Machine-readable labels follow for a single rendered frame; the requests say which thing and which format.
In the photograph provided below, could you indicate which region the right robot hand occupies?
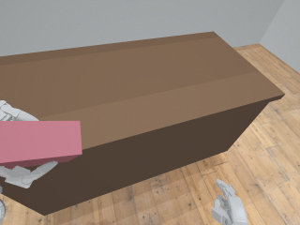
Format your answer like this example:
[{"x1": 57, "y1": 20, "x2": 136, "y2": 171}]
[{"x1": 211, "y1": 179, "x2": 248, "y2": 225}]

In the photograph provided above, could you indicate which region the left robot hand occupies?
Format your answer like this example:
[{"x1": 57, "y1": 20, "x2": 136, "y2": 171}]
[{"x1": 0, "y1": 100, "x2": 58, "y2": 188}]

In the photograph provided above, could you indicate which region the table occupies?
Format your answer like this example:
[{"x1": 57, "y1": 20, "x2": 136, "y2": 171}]
[{"x1": 0, "y1": 31, "x2": 285, "y2": 216}]

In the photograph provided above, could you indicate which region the sponge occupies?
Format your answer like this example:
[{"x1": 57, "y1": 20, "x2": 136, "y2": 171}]
[{"x1": 0, "y1": 121, "x2": 83, "y2": 169}]

